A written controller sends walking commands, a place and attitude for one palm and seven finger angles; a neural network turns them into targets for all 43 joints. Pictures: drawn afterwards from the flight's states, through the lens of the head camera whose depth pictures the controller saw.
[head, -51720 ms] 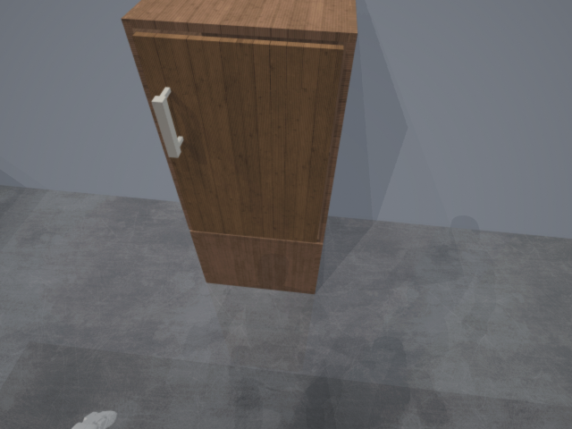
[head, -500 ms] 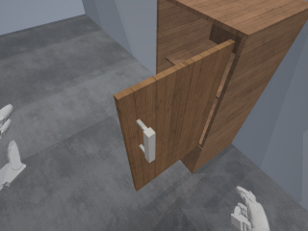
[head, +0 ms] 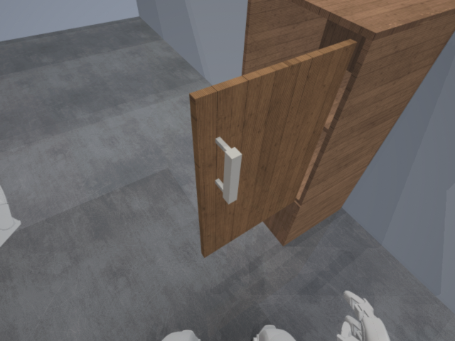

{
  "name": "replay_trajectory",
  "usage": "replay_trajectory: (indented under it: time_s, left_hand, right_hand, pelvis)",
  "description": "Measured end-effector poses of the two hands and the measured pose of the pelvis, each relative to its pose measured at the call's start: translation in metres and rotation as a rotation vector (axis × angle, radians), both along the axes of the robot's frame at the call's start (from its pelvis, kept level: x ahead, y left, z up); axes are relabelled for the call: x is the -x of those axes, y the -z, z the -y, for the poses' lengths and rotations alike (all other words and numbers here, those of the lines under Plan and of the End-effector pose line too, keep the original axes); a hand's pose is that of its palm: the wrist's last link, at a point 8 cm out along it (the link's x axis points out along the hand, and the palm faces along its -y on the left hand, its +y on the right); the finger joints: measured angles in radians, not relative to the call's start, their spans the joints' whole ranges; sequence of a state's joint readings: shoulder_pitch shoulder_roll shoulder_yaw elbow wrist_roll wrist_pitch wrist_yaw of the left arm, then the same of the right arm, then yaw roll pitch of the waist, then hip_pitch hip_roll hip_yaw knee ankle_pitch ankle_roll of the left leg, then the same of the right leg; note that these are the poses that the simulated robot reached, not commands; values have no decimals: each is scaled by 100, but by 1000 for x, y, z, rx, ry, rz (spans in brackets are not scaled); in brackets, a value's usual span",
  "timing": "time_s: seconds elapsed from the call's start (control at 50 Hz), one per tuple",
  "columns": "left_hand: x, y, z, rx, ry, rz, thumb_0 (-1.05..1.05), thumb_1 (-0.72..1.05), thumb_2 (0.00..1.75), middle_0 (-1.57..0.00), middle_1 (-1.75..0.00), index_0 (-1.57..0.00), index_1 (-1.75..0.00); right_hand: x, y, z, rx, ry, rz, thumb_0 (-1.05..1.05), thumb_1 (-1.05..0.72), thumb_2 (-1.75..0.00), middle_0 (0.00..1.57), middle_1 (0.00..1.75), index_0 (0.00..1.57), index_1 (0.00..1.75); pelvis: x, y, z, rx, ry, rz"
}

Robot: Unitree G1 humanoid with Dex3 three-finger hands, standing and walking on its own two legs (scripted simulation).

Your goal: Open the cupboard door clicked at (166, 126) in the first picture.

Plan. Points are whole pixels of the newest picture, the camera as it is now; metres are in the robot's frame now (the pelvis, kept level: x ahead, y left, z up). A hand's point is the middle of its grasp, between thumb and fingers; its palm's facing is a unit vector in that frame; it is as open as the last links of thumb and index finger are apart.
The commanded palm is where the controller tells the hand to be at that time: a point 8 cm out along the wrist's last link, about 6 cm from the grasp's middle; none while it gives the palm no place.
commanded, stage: step back with the hand held close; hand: left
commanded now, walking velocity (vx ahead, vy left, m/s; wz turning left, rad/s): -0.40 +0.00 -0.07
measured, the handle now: (225, 171) +0.42 +0.03 +0.06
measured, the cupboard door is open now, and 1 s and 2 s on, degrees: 92 92 92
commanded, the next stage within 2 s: stop stepping back and stand still in 0.42 s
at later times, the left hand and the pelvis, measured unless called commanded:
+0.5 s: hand (2, 289) +0.14 +0.23 +0.19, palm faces +0.40 -0.81 -0.43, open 7.4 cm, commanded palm +0.07 +0.27 +0.21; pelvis -0.10 -0.01 +0.01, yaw -6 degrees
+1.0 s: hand out of the picture +0.04 +0.22 +0.19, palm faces +0.33 -0.82 -0.47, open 7.4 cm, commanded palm +0.01 +0.26 +0.21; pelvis -0.17 -0.02 +0.03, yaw -7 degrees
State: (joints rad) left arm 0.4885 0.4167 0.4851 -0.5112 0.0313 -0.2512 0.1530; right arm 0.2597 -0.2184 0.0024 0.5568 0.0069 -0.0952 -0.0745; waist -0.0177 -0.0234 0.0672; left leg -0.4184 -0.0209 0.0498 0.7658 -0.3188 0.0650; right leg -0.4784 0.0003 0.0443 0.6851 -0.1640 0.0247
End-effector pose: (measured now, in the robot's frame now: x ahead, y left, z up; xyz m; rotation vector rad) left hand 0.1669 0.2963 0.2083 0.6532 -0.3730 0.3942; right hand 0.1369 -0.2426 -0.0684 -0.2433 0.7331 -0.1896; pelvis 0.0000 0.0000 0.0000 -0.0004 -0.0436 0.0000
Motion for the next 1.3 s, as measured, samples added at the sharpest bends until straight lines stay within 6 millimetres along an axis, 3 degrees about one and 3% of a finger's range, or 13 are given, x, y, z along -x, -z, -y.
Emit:
replay_trajectory:
  time_s: [0.12,0.22,0.36,0.42,0.5,0.6,0.68,0.76,0.86,0.96,1.1,1.2,1.3]
  left_hand:
    - [18,3,-2,29,-21,0,1,89,90,-22,-30,-21,-30]
    - [31,5,-5,34,21,-22,1,89,90,-22,-30,-21,-30]
    - [63,-9,-13,60,-28,-10,1,89,90,-22,-30,-22,-30]
    - [68,-6,-3,125,-25,-13,1,89,90,-21,-30,-21,-30]
    - [69,-1,26,121,63,-24,1,90,90,-21,-30,-21,-30]
    - [74,-6,51,63,190,-95,1,89,90,-22,-30,-21,-30]
    - [82,-8,47,24,218,-123,1,89,90,-22,-30,-22,-30]
    - [91,-1,37,47,182,-142,1,89,90,-22,-30,-22,-30]
    - [124,-1,43,70,160,-167,1,89,90,-22,-30,-21,-30]
    - [157,-3,40,87,130,-141,1,89,90,-22,-30,-22,-30]
    - [158,7,21,172,62,-94,1,89,90,-22,-30,-21,-30]
    - [162,4,28,134,94,-132,1,89,90,-21,-30,-21,-30]
    - [175,-1,33,103,112,-146,1,89,90,-22,-30,-21,-30]
  right_hand:
    - [7,6,3,2,-20,-31,2,-90,-90,20,30,20,30]
    - [16,-3,-3,26,-25,-23,2,-91,-90,20,30,20,30]
    - [28,-16,-19,-17,-37,31,2,-91,-90,20,30,20,30]
    - [36,-19,-23,-42,-67,48,2,-91,-90,20,30,20,30]
    - [49,-14,-17,-76,-86,77,2,-90,-90,20,30,20,30]
    - [90,-20,3,-63,-3,14,2,-90,-90,20,30,20,30]
    - [123,-27,26,5,83,22,2,-90,-90,21,30,20,30]
    - [158,-30,41,45,134,12,2,-91,-90,20,30,20,30]
    - [197,-28,48,46,135,2,2,-91,-90,20,30,20,30]
    - [224,-21,46,34,144,-57,2,-91,-90,20,30,20,30]
    - [228,-15,25,16,121,-50,2,-91,-90,20,30,20,30]
    - [217,-26,6,-29,83,41,2,-91,-90,20,30,20,30]
    - [207,-29,0,-50,43,68,2,-90,-90,20,30,20,30]
  pelvis:
    - [16,1,-1,-7,-3,-10]
    - [35,-2,-8,11,-18,-23]
    - [53,-15,-4,46,26,-58]
    - [68,-20,1,44,59,-84]
    - [98,-14,15,7,104,-121]
    - [117,-23,20,-6,126,-105]
    - [117,-20,16,11,140,-99]
    - [134,-21,17,-14,137,-74]
    - [159,-25,20,11,115,-50]
    - [168,-27,21,20,136,-44]
    - [182,-28,12,23,121,-23]
    - [193,-31,12,8,128,-29]
    - [197,-33,14,23,122,-39]
